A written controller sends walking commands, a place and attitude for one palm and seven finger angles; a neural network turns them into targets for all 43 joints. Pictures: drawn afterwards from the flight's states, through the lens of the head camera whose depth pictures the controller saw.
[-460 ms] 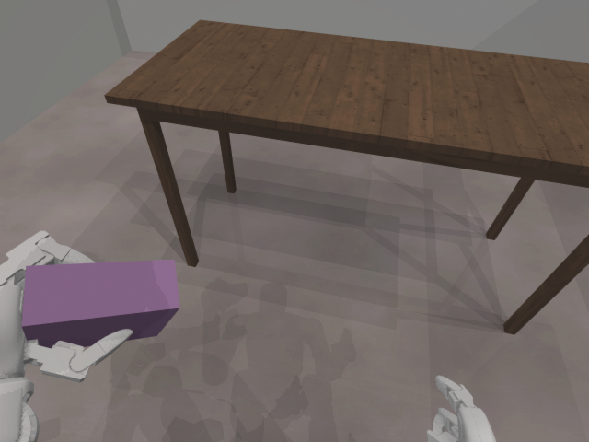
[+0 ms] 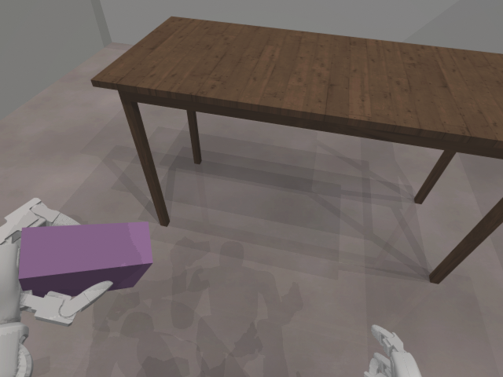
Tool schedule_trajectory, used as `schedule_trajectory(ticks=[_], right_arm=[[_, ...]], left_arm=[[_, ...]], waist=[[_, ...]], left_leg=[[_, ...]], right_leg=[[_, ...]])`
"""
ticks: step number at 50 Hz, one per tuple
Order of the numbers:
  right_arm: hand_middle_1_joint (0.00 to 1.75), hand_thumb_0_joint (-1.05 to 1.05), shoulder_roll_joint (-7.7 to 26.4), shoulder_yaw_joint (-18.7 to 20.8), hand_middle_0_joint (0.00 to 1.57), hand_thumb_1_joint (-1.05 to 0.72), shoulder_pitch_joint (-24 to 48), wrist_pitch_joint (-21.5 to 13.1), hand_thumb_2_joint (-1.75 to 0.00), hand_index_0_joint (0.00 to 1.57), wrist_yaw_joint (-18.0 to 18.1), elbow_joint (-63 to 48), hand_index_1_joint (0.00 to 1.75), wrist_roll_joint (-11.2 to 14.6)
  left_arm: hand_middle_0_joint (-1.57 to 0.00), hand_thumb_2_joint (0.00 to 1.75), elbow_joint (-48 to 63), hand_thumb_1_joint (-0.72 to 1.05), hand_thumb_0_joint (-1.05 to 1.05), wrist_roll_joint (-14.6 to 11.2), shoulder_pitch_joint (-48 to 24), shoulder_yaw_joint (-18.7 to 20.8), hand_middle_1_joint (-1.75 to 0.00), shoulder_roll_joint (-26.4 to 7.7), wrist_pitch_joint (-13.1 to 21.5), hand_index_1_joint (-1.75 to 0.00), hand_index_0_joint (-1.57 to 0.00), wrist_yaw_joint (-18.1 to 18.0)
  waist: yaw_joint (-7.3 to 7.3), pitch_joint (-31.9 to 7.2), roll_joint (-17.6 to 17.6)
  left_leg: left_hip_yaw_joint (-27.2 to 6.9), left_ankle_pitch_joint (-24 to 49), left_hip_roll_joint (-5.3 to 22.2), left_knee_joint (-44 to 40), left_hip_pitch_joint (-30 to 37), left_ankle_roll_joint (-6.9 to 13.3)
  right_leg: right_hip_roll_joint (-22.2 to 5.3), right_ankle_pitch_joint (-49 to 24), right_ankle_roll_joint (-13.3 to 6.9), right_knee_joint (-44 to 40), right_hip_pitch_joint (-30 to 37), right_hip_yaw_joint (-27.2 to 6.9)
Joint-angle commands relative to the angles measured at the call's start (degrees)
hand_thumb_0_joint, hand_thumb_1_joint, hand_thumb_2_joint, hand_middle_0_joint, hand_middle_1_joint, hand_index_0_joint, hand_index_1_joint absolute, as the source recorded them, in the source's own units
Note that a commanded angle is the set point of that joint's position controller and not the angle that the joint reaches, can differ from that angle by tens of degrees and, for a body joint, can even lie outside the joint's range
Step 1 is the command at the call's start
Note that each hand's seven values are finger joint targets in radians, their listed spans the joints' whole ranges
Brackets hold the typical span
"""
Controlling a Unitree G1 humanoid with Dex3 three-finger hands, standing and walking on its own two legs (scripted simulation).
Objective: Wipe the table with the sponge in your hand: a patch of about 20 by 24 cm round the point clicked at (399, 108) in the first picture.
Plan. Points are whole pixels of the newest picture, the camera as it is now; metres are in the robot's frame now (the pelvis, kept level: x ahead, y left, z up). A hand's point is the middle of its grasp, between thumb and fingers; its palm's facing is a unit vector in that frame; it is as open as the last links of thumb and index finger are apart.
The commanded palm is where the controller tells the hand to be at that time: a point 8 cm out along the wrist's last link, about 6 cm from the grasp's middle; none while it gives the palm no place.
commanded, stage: walk to a spot facing it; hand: left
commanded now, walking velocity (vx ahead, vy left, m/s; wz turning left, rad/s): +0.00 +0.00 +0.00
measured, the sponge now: (106, 260) +0.22 +0.20 +0.14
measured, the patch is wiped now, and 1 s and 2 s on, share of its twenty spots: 0.00 0.00 0.00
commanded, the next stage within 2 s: turn to face it in 0.28 s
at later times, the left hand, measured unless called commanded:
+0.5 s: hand (97, 227) +0.26 +0.22 +0.15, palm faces +0.41 -0.83 -0.37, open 9.6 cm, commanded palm +0.21 +0.26 +0.18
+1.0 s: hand (184, 188) +0.33 +0.12 +0.16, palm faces +0.08 -0.87 -0.49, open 9.5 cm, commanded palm +0.30 +0.18 +0.18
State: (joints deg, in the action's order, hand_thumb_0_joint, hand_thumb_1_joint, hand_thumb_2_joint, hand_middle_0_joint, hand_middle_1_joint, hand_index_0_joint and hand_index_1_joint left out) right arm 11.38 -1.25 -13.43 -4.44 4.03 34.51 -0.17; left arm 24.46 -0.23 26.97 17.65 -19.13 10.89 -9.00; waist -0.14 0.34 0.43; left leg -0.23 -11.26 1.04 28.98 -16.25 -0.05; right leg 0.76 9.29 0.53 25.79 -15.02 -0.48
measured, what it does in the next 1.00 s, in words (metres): lifts its left foot, turning right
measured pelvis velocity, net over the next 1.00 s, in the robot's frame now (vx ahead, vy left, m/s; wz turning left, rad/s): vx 0.06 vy -0.04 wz -0.31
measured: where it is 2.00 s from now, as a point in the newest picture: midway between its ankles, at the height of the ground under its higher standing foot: outside the picture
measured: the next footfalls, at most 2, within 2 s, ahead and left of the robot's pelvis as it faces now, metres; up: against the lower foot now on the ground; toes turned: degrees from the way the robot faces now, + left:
left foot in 1.16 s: +0.16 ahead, +0.10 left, +0.00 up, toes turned -18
right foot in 1.44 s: +0.01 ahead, -0.14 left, +0.00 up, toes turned -35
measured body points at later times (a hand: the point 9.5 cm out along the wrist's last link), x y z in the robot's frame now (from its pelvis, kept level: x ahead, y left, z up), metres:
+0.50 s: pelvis +0.05 -0.01 -0.01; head +0.03 -0.01 +0.44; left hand +0.23 +0.27 +0.17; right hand +0.19 -0.25 -0.10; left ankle +0.05 +0.12 -0.74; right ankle +0.05 -0.13 -0.74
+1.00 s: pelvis +0.06 -0.04 +0.00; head +0.09 -0.06 +0.45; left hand +0.32 +0.17 +0.19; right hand +0.15 -0.31 -0.10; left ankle +0.11 +0.12 -0.68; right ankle +0.07 -0.10 -0.74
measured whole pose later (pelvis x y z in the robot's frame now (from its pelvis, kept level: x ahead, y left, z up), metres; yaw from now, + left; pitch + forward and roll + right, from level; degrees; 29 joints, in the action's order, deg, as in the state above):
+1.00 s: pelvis +0.06 -0.04 +0.00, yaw -18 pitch +1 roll +2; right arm 12.3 -0.1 -10.4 1.9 1.6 31.2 -0.3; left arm 30.6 -2.4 31.7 20.7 -22.4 11.6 -7.9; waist -0.3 4.1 -0.9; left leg 1.4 -22.7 2.5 53.0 -26.2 -4.5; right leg 4.6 12.0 -5.1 29.7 -18.1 -3.7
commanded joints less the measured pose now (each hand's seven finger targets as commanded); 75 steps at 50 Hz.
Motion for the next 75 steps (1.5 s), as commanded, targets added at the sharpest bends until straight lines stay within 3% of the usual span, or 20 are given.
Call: schedule_trajectory(ticks=[1, 15, 22, 27, 31, 35, 36, 37, 38, 39, 41, 44, 55, 58, 60, 64, 70, 71, 73, 75], right_arm=[[0.3, 0.0, 6.89, 2.44, 0.2, -0.9, 5.58, -3.2, -0.9, 0.2, 0.49, -8.84, 0.3, -0.2], [0.3, 0.0, 7.2, 2.49, 0.2, -0.9, 5.35, -2.45, -0.9, 0.2, 1.41, -8.46, 0.3, -0.67], [0.3, 0.0, 6.62, 2.49, 0.2, -0.9, 4.94, -2.34, -0.9, 0.2, 0.41, -8.27, 0.3, -0.54], [0.3, 0.0, 6.9, 3.14, 0.2, -0.9, 5.35, -1.92, -0.9, 0.2, -0.16, -9.14, 0.3, -0.37], [0.3, 0.0, 6.73, 3.41, 0.2, -0.9, 3.52, -1.99, -0.9, 0.2, -1.43, -10.26, 0.3, -0.29], [0.3, 0.0, 7.24, 3.38, 0.2, -0.9, 3.76, -2.22, -0.9, 0.2, -3.63, -10.98, 0.3, 0.02], [0.3, 0.0, 7.17, 3.39, 0.2, -0.9, 4.18, -1.97, -0.9, 0.2, -3.89, -11.31, 0.3, 0.33], [0.3, 0.0, 6.59, 3.61, 0.2, -0.9, 4.82, -1.56, -0.9, 0.2, -4.01, -12.42, 0.3, 0.92], [0.3, 0.0, 6.76, 4.49, 0.2, -0.9, 6.21, -1.22, -0.9, 0.2, -3.91, -14.38, 0.3, 1.12], [0.3, 0.0, 5.82, 4.13, 0.2, -0.9, 5.62, -0.47, -0.9, 0.2, -3.34, -13.26, 0.3, 0.56], [0.3, 0.0, 3.87, 2.15, 0.2, -0.9, 5.71, 1.72, -0.9, 0.2, -3.2, -12.52, 0.3, -0.17], [0.3, 0.0, 4.02, 2.01, 0.2, -0.9, 7.14, 3.55, -0.9, 0.2, -2.64, -11.91, 0.3, -0.49], [0.3, 0.0, 6.47, 3.07, 0.2, -0.9, 6.03, 3.92, -0.9, 0.2, -2.16, -12.83, 0.3, 0.64], [0.3, 0.0, 8.44, 4.33, 0.2, -0.9, 6.8, 3.21, -0.9, 0.2, -1.52, -13.96, 0.3, 0.74], [0.3, 0.0, 6.41, 3.55, 0.2, -0.9, 6.28, 2.45, -0.9, 0.2, -1.47, -13.26, 0.3, -0.21], [0.3, 0.0, 7.7, 4.14, 0.2, -0.9, 4.35, -0.32, -0.9, 0.2, -2.4, -11.43, 0.3, 0.48], [0.3, 0.0, 8.08, 4.01, 0.2, -0.9, 3.43, -3.44, -0.9, 0.2, -2.85, -10.77, 0.3, 0.41], [0.3, 0.0, 7.63, 4.08, 0.2, -0.9, 3.51, -3.41, -0.9, 0.2, -3.04, -10.94, 0.3, 0.53], [0.3, 0.0, 4.82, 3.33, 0.2, -0.9, 5.27, -2.49, -0.9, 0.2, -3.0, -12.24, 0.3, 0.83], [0.3, 0.0, 4.89, 3.13, 0.2, -0.9, 6.53, -1.2, -0.9, 0.2, -2.44, -11.15, 0.3, 0.68]], left_arm=[[-1.2, 1.3, 12.96, 0.1, 0.0, -0.31, -5.59, 6.53, -1.6, -9.6, 4.01, -1.6, -1.2, -1.23], [-1.2, 1.3, 12.59, 0.1, 0.0, 0.24, -6.79, 5.99, -1.6, -8.56, 3.27, -1.6, -1.2, -1.78], [-1.2, 1.3, 13.17, 0.1, 0.0, -0.25, -8.62, 7.35, -1.6, -10.91, 4.0, -1.6, -1.2, -1.5], [-1.2, 1.3, 13.66, 0.1, 0.0, -0.87, -7.72, 9.04, -1.6, -11.65, 5.23, -1.6, -1.2, -0.85], [-1.2, 1.3, 17.04, 0.1, 0.0, -1.77, -4.67, 7.48, -1.6, -9.81, 5.71, -1.6, -1.2, 0.2], [-1.2, 1.3, 18.36, 0.1, 0.0, -1.44, -5.92, 7.59, -1.6, -9.55, 4.8, -1.6, -1.2, 0.64], [-1.2, 1.3, 17.68, 0.1, 0.0, -1.27, -5.7, 8.74, -1.6, -10.71, 4.54, -1.6, -1.2, 0.61], [-1.2, 1.3, 15.38, 0.1, 0.0, -1.03, -3.54, 10.03, -1.6, -11.85, 3.89, -1.6, -1.2, 0.35], [-1.2, 1.3, 15.61, 0.1, 0.0, -2.31, -1.29, 11.84, -1.6, -13.09, 3.76, -1.6, -1.2, 0.01], [-1.2, 1.3, 16.14, 0.1, 0.0, -3.02, 1.26, 13.63, -1.6, -14.26, 4.18, -1.6, -1.2, -0.38], [-1.2, 1.3, 17.31, 0.1, 0.0, -2.79, 5.49, 13.14, -1.6, -12.83, 4.64, -1.6, -1.2, -0.37], [-1.2, 1.3, 17.26, 0.1, 0.0, -2.86, 3.86, 12.92, -1.6, -12.88, 4.89, -1.6, -1.2, -0.4], [-1.2, 1.3, 18.13, 0.1, 0.0, -1.87, -0.93, 9.66, -1.6, -12.32, 2.37, -1.6, -1.2, -0.81], [-1.2, 1.3, 20.23, 0.1, 0.0, -1.34, -2.54, 10.36, -1.6, -12.92, 3.16, -1.6, -1.2, -0.36], [-1.2, 1.3, 17.22, 0.1, 0.0, -1.33, -0.99, 10.5, -1.6, -12.33, 3.06, -1.6, -1.2, 0.02], [-1.2, 1.3, 17.86, 0.1, 0.0, -0.87, -4.78, 5.63, -1.6, -8.24, 2.68, -1.6, -1.2, 0.69], [-1.2, 1.3, 18.07, 0.1, 0.0, -0.97, -6.93, 7.77, -1.6, -10.55, 3.27, -1.6, -1.2, 0.15], [-1.2, 1.3, 17.88, 0.1, 0.0, -0.91, -6.54, 8.73, -1.6, -11.29, 3.62, -1.6, -1.2, 0.23], [-1.2, 1.3, 15.3, 0.1, 0.0, -1.29, -3.88, 11.93, -1.6, -14.24, 3.21, -1.6, -1.2, -0.45], [-1.2, 1.3, 16.37, 0.1, 0.0, -2.32, 1.85, 13.67, -1.6, -15.06, 2.81, -1.6, -1.2, -0.82]], waist=[[0.07, -4.11, 2.45], [0.78, -1.68, 6.62], [1.17, -1.96, -4.44], [0.76, -6.54, 2.75], [0.21, -7.36, 14.32], [-0.19, -6.93, 12.54], [-0.5, -8.01, 8.67], [-0.59, -8.79, -3.14], [-1.26, -8.61, -13.59], [-1.17, -7.13, -8.21], [-0.11, -9.11, -2.93], [0.14, -10.19, -4.74], [-0.99, -9.46, -5.77], [-1.85, -7.1, 8.9], [-1.62, -5.21, 16.6], [-0.85, -2.3, 13.57], [-0.16, -4.6, 14.44], [-0.28, -5.58, 10.64], [-0.49, -7.52, -12.92], [-0.63, -9.14, -11.17]], left_leg=[[-2.72, -8.33, 3.06, -8.78, -4.26, 0.92], [-7.88, -24.16, 8.1, -8.98, -6.37, 4.35], [2.28, -9.9, 2.32, 4.84, -3.5, 0.9], [-0.02, 13.61, 8.19, 1.49, 7.84, 1.08], [-5.55, 41.73, 19.23, -0.39, 19.38, 5.75], [5.26, 42.06, 16.7, 9.2, 11.98, 1.69], [6.89, 35.33, 14.88, 15.56, 7.04, 0.66], [9.55, 16.8, 8.77, 26.67, -3.13, -1.82], [6.54, -19.56, 0.51, 38.0, -14.53, -4.17], [-1.47, -22.91, 2.83, 41.42, -16.54, -4.25], [-1.86, -17.91, 3.37, 41.17, -18.65, -4.74], [0.01, -12.81, 2.72, 33.54, -14.25, -5.0], [2.62, -4.42, 2.31, -1.35, 5.05, -2.05], [-7.03, 10.9, 16.6, -8.81, 15.98, 3.89], [-13.2, 9.35, 25.2, -13.22, 4.33, 10.29], [1.29, 16.27, 20.21, -8.08, 2.59, 6.26], [4.99, 15.16, 17.19, 0.48, 2.8, 1.85], [6.48, 11.33, 15.33, 5.01, 1.28, 0.43], [8.52, -18.69, 3.65, 22.72, -11.96, -3.31], [-0.3, -17.9, 3.72, 36.28, -17.18, -2.67]], right_leg=[[-2.14, 6.57, -0.63, -5.12, 4.83, -2.91], [-1.44, 17.01, -2.7, 3.04, -0.04, -1.63], [-9.79, 10.45, -7.71, -3.68, -1.47, -15.49], [-4.43, -15.81, -3.64, 8.44, -3.13, -7.78], [0.57, 15.84, -0.01, 19.41, -14.06, 1.9], [1.22, 5.82, -0.51, 5.63, -0.2, 6.55], [-0.97, -4.45, -1.46, 2.62, 6.19, 3.91], [-8.24, -26.47, -5.79, 2.17, 12.72, -8.44], [-17.68, -47.72, -12.39, -0.15, 14.93, -26.39], [-19.7, -46.03, -12.38, -0.81, 12.4, -26.16], [-16.25, -41.17, -11.78, 0.55, 14.7, -20.78], [-12.8, -33.8, -10.09, -1.57, 9.99, -16.65], [-9.64, -8.53, -7.05, -3.11, 0.23, -20.16], [1.07, 10.11, -0.82, 8.86, -13.94, -11.55], [1.45, 20.4, 1.42, 32.12, -12.9, -2.44], [-1.02, 17.04, 2.27, 26.25, -9.67, 2.77], [0.5, 7.83, 1.89, 4.39, 2.38, 8.27], [-1.58, 1.28, 0.98, -0.17, 5.43, 6.09], [-17.16, -21.02, -7.04, -4.36, 8.71, -17.16], [-20.09, -15.18, -10.86, -5.8, 10.48, -22.06]])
